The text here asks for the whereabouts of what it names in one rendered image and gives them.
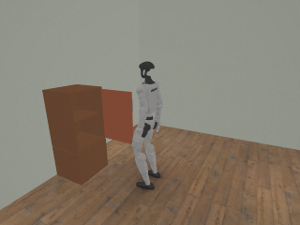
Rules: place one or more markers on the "robot left hand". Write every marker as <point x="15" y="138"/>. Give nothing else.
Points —
<point x="137" y="139"/>

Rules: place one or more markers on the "cupboard door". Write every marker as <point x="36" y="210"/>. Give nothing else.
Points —
<point x="117" y="115"/>

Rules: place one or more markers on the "robot right forearm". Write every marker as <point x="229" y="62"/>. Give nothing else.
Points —
<point x="158" y="111"/>

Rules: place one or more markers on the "left robot upper arm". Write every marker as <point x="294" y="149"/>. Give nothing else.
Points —
<point x="141" y="92"/>

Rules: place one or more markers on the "robot left foot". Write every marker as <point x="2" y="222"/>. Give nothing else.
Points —
<point x="143" y="185"/>

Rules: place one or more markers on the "robot right hand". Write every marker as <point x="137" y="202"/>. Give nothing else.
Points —
<point x="158" y="125"/>

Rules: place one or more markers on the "right robot upper arm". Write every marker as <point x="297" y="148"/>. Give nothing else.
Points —
<point x="159" y="98"/>

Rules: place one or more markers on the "right robot shin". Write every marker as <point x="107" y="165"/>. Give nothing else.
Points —
<point x="152" y="160"/>

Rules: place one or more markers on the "robot left forearm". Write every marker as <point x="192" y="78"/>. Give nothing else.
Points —
<point x="142" y="118"/>

